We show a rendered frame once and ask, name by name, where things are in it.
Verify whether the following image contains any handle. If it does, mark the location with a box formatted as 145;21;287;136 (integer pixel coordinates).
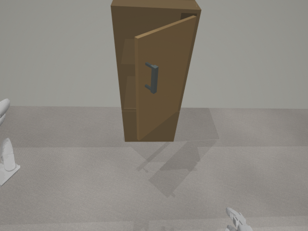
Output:
145;62;158;94

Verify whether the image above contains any cupboard door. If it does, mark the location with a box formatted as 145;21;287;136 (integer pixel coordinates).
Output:
134;15;196;141

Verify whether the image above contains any robot right hand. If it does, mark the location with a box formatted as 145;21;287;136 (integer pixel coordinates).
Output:
225;207;253;231

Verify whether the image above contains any robot left hand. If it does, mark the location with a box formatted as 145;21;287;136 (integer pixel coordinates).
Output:
0;99;20;187

